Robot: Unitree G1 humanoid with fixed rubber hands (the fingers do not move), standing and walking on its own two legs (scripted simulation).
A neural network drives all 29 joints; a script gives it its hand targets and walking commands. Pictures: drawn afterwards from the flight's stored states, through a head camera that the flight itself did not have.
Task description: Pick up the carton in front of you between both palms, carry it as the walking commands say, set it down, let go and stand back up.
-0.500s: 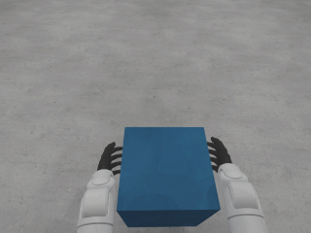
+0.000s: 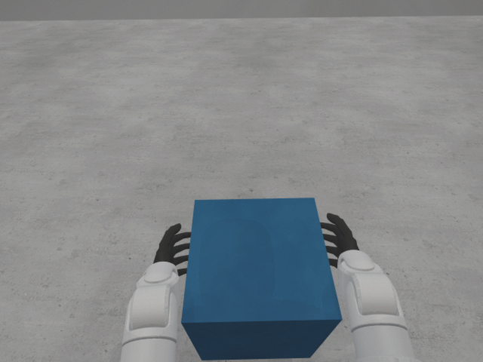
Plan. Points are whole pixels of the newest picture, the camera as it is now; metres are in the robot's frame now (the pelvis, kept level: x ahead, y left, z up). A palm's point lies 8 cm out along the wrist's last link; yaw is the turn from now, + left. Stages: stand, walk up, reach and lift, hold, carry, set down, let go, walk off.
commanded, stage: carry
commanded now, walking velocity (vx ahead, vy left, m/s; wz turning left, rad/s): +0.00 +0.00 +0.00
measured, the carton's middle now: (255, 283) +0.29 +0.00 -0.04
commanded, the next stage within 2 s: hold in 1.46 s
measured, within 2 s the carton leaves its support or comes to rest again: neither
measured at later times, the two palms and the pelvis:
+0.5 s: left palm (159, 285) +0.25 +0.16 +0.04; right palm (351, 274) +0.26 -0.14 +0.05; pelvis -0.03 +0.01 +0.00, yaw +0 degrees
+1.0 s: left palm (150, 301) +0.23 +0.16 +0.04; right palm (350, 289) +0.23 -0.14 +0.05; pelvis -0.05 +0.01 +0.00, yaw +0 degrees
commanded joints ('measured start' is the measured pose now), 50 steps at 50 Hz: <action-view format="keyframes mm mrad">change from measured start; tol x2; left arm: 1 -469 -866 -588 -116 -257 -43 -211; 12 -463 -842 -561 -97 -239 -37 -206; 23 -499 -861 -539 -54 -229 -34 -214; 50 -502 -868 -549 -67 -236 -29 -217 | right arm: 1 -383 872 571 -62 233 -24 206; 8 -389 857 575 -74 233 -22 201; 24 -435 876 538 -7 217 -19 214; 50 -437 883 544 -20 225 -15 216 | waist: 1 -5 1 -322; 22 -4 -4 -220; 50 -5 -5 -229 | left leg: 1 98 97 -65 1 618 4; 24 16 100 -96 -98 302 24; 33 -2 100 -103 -111 255 32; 50 -22 100 -110 -112 250 41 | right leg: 1 185 -115 95 10 658 -11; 19 141 -117 110 -73 381 -6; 24 132 -116 113 -91 330 -5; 35 124 -115 115 -104 279 -2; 50 116 -116 114 -102 267 4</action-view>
